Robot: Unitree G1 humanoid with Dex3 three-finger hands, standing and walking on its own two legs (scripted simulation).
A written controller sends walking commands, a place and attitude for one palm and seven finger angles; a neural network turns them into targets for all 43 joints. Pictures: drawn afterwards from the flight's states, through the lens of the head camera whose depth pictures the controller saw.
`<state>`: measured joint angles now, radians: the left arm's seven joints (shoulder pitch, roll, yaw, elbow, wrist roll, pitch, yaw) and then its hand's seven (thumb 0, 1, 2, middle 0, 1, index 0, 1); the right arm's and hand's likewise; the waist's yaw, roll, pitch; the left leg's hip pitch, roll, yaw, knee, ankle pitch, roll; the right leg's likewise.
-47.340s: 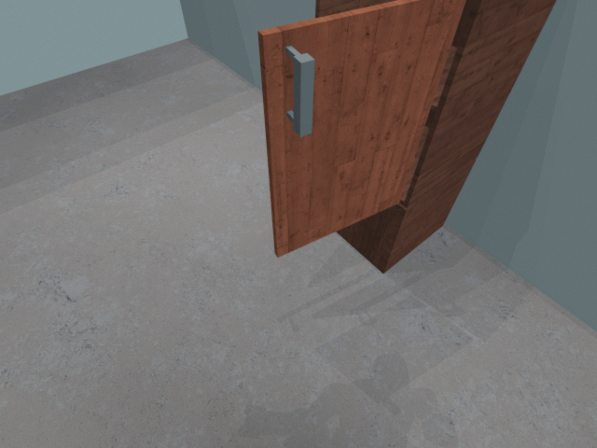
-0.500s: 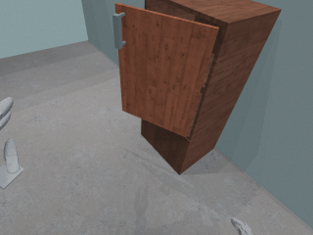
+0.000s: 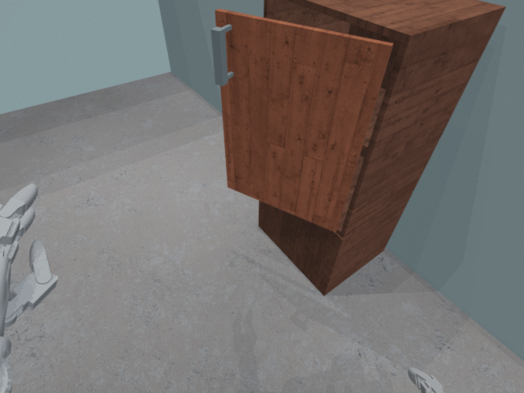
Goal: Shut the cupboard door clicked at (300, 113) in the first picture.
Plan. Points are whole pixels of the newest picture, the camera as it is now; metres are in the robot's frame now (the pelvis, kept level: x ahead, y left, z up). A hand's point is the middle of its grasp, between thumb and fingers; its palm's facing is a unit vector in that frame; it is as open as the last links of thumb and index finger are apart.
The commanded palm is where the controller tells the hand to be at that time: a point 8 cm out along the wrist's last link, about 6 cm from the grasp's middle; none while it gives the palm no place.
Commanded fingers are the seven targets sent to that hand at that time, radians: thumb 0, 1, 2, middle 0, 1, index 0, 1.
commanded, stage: let the arm hang, fingers relaxed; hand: left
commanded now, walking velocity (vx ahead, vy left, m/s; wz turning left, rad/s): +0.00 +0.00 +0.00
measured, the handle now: (224, 55) +0.84 +0.16 +0.17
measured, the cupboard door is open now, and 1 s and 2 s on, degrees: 24 24 24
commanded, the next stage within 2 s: look to check the result in 1.06 s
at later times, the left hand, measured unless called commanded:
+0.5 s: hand out of the picture -0.06 +0.19 -0.16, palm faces +0.05 -0.98 -0.21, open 7.2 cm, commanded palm none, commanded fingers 0.00 0.90 0.90 -0.20 -0.30 -0.20 -0.30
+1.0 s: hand out of the picture -0.01 +0.16 -0.16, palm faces +0.05 -0.99 -0.16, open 7.4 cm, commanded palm none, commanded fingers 0.00 0.90 0.90 -0.20 -0.30 -0.20 -0.30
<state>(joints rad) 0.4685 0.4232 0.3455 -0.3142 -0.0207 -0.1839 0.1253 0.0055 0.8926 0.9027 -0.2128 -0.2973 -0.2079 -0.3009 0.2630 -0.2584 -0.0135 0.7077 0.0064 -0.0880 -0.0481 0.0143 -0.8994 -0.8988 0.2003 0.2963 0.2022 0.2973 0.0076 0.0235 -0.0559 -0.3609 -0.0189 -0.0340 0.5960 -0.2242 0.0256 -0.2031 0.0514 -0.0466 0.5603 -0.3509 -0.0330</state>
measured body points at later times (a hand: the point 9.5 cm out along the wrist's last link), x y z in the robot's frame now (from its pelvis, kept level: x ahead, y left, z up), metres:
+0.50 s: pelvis -0.01 +0.00 +0.01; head +0.00 +0.01 +0.46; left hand -0.06 +0.24 -0.15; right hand +0.01 -0.23 -0.14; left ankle +0.05 +0.10 -0.73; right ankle -0.04 -0.10 -0.73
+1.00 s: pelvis +0.00 +0.00 +0.01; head -0.01 +0.00 +0.46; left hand -0.01 +0.21 -0.15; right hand -0.01 -0.23 -0.15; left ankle +0.05 +0.10 -0.73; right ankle -0.04 -0.10 -0.73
